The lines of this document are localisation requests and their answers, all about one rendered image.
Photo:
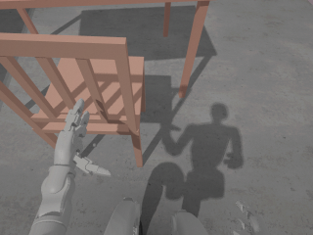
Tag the robot left hand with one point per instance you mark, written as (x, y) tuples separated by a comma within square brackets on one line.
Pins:
[(69, 140)]

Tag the robot right hand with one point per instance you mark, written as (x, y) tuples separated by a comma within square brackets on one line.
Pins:
[(255, 225)]

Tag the robot left shin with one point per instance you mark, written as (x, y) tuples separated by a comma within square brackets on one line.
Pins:
[(135, 230)]

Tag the robot right thigh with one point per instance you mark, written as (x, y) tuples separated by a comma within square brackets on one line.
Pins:
[(185, 223)]

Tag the chair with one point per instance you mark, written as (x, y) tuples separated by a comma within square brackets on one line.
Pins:
[(94, 68)]

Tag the table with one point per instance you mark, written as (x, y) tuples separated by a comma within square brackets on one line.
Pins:
[(195, 36)]

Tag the left robot forearm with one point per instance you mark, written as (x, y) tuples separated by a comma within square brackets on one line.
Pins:
[(55, 210)]

